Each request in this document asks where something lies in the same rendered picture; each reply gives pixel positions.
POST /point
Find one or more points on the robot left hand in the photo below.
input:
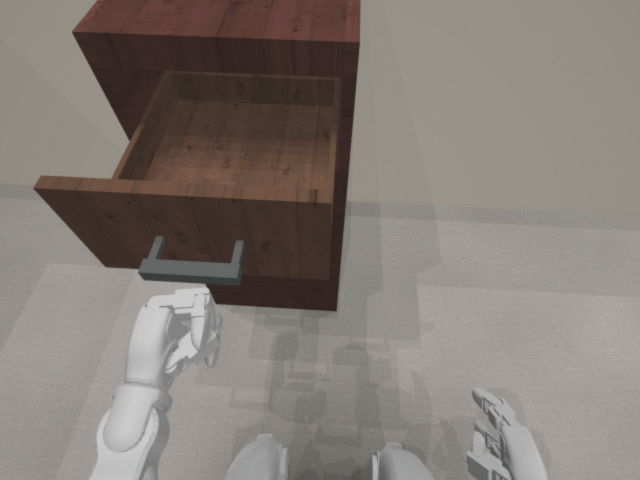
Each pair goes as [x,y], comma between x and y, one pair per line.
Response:
[187,319]

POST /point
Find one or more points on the drawer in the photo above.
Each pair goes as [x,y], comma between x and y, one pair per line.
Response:
[215,158]

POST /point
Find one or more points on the robot thigh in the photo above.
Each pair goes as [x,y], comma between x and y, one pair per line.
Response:
[397,464]
[259,460]

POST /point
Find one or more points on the robot right hand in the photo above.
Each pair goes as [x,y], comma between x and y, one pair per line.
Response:
[514,454]

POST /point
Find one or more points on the cabinet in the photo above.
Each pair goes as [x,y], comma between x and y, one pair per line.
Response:
[129,44]

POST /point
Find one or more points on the robot left forearm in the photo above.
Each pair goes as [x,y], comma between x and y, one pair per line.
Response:
[132,434]

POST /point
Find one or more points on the handle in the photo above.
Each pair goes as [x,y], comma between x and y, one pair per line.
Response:
[155,269]

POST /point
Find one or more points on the robot right thigh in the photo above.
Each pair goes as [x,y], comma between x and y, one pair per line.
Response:
[397,464]

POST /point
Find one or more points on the robot left thigh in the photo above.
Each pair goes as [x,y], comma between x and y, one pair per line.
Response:
[259,460]

